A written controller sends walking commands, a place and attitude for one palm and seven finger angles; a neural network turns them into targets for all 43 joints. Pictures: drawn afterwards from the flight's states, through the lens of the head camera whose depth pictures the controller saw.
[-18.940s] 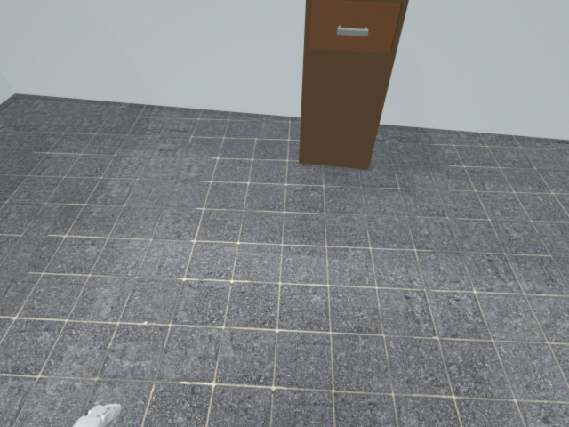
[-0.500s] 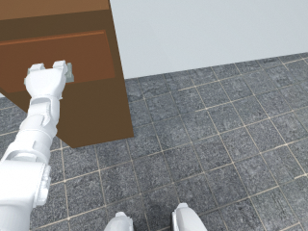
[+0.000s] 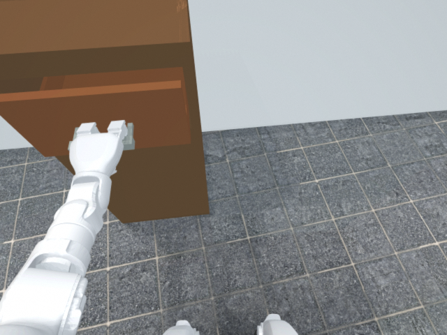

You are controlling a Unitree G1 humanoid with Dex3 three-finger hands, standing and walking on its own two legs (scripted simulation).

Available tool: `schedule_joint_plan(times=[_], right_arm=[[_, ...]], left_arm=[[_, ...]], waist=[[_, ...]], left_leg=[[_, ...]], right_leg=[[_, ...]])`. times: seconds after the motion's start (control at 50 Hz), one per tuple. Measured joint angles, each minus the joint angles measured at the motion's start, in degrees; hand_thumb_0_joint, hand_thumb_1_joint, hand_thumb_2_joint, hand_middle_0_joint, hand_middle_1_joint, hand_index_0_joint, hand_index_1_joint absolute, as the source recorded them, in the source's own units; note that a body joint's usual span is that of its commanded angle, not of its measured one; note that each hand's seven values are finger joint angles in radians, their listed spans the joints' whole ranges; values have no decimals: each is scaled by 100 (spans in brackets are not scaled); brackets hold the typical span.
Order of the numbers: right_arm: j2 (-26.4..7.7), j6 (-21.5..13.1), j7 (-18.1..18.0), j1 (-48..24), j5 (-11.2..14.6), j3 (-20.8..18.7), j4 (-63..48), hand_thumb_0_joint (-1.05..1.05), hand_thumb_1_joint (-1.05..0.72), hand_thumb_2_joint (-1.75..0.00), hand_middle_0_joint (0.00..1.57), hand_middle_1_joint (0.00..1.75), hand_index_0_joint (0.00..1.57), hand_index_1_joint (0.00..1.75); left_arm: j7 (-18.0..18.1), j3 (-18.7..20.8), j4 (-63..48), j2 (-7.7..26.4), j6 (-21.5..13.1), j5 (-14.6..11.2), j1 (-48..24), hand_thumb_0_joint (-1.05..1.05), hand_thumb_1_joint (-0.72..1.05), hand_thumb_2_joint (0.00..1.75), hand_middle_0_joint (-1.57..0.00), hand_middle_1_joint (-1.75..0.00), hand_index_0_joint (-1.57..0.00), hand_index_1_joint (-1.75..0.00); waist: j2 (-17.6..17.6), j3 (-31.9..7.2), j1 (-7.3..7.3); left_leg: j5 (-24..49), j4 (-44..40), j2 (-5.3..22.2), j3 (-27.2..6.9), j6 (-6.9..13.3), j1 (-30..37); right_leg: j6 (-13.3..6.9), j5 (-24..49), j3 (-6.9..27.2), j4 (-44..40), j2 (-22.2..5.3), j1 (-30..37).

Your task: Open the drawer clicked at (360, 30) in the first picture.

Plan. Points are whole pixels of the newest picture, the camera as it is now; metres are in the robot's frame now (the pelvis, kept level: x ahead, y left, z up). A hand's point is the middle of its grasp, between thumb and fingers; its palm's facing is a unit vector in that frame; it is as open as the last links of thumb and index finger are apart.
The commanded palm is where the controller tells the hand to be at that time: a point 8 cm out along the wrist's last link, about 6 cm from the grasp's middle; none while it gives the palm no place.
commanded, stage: pull the drawer open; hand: left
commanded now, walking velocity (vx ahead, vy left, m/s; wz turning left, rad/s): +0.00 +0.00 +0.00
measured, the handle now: (103, 137) +0.49 +0.25 +0.00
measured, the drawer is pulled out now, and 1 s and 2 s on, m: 0.05 0.08 0.21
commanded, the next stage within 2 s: none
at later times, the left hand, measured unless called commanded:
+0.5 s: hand (108, 165) +0.43 +0.24 -0.02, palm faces -0.06 +0.00 -1.00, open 5.6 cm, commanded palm +0.42 +0.24 +0.03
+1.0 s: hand (107, 182) +0.40 +0.23 -0.02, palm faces -0.04 -0.04 -1.00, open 5.6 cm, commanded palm +0.35 +0.23 +0.03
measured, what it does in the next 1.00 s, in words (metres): stands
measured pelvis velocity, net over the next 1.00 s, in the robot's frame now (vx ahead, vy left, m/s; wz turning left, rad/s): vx -0.01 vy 0.01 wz -0.04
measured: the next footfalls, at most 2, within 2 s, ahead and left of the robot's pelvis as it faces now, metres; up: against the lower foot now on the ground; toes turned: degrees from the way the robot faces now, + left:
none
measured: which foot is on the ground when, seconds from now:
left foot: down 0.00-1.00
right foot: down 0.00-1.00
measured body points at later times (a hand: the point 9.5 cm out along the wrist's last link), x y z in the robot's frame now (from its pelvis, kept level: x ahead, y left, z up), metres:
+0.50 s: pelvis -0.04 -0.01 -0.01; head +0.08 -0.02 +0.42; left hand +0.43 +0.23 +0.04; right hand -0.05 -0.29 -0.14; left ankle -0.04 +0.11 -0.69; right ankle +0.00 -0.14 -0.69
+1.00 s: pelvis -0.01 +0.01 +0.00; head +0.08 -0.01 +0.44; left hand +0.39 +0.23 +0.04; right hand +0.03 -0.26 -0.13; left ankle -0.04 +0.11 -0.69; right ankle +0.00 -0.14 -0.69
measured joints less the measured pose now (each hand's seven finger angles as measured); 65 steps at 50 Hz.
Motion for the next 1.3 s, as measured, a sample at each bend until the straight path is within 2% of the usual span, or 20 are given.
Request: schedule_joint_plan(times=[0.16,0.42,0.7,0.84,1.0,1.12,1.2,1.3], right_arm=[[-40,-30,-40,-57,-5,-13,8,1,-91,-90,20,30,20,30],[-92,-106,-117,432,18,43,196,1,-91,-90,20,30,20,30],[-83,-249,-121,492,26,82,240,1,-91,-90,20,30,20,30],[-26,-211,-67,429,52,30,89,1,-91,-90,20,30,20,30],[31,-102,1,317,137,-14,-79,1,-91,-90,20,30,20,30],[72,-71,40,16,160,-3,-215,1,-91,-90,20,30,20,30],[57,-103,-50,-223,102,56,-181,1,-91,-90,20,30,20,30],[57,-71,-112,-472,54,57,-164,1,-91,-90,20,30,20,30]], left_arm=[[27,40,489,147,19,0,-451,-1,73,83,-36,-135,-37,-135],[-102,221,926,486,-103,-52,-782,-1,73,81,-37,-135,-37,-135],[-26,159,1128,510,-54,-33,-1000,-1,73,82,-37,-135,-37,-135],[-91,167,554,340,24,-194,-451,-1,74,80,-34,-135,-36,-135],[35,-6,-712,-116,219,-251,895,0,75,80,-31,-135,-35,-134],[162,-226,-1606,-376,454,-231,1775,0,75,81,-30,-135,-36,-134],[315,-399,-1386,-466,450,-81,1527,-1,74,82,-31,-135,-36,-134],[265,-417,-1001,-435,483,-5,1095,-2,75,84,-34,-135,-38,-135]], waist=[[19,42,-79],[32,93,-320],[27,77,-383],[23,61,-256],[72,-24,-9],[66,1,115],[0,82,209],[-43,125,267]], left_leg=[[69,181,7,-25,-33,-297],[181,318,36,18,-35,-570],[236,390,11,50,18,-745],[212,204,40,167,47,-443],[134,-152,31,236,77,202],[105,-367,9,197,67,618],[99,-330,-50,52,43,650],[126,-256,-60,-26,0,520]], right_leg=[[-45,50,-14,207,3,-307],[-66,190,39,335,35,-601],[-22,282,78,353,14,-757],[15,311,189,159,54,-503],[58,243,246,-180,59,115],[59,187,201,-378,41,545],[45,107,61,-321,-27,636],[2,88,-12,-218,-41,523]])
